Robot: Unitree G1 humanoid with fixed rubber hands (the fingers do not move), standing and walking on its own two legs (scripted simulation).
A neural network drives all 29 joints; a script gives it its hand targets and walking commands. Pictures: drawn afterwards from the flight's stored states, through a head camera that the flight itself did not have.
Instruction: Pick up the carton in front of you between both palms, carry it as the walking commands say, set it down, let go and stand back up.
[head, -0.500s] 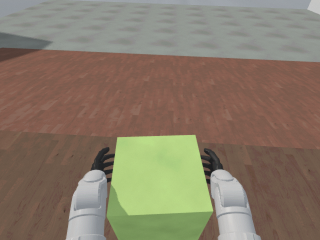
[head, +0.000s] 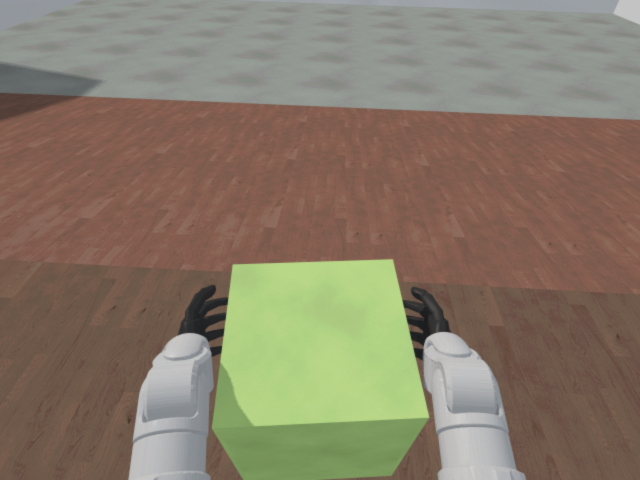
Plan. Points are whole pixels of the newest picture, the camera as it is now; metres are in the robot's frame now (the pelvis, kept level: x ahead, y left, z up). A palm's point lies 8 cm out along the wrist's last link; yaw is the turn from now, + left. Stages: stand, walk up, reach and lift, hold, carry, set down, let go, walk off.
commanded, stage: carry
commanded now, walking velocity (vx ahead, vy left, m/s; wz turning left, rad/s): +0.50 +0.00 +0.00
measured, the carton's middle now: (316, 375) +0.29 +0.00 -0.01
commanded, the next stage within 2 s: none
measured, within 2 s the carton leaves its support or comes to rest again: neither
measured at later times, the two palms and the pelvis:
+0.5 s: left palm (206, 260) +0.43 +0.16 +0.07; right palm (405, 252) +0.44 -0.14 +0.08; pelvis +0.20 +0.01 -0.01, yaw -1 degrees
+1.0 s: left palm (255, 164) +0.74 +0.12 +0.06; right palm (395, 161) +0.75 -0.18 +0.06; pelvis +0.52 -0.04 -0.02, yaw +1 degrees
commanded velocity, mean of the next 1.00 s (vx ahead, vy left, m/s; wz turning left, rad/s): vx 0.50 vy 0.00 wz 0.00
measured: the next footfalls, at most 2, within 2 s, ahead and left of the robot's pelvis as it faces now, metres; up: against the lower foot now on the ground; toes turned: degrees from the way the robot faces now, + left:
left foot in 0.50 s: +0.29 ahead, +0.09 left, +0.00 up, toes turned +7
right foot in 0.90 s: +0.64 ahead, -0.12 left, +0.00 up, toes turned -12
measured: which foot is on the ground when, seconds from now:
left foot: down 0.00-0.32, up 0.34-0.48, down 0.50-0.94, up 0.96-1.00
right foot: down 0.00-0.52, up 0.54-0.88, down 0.90-1.00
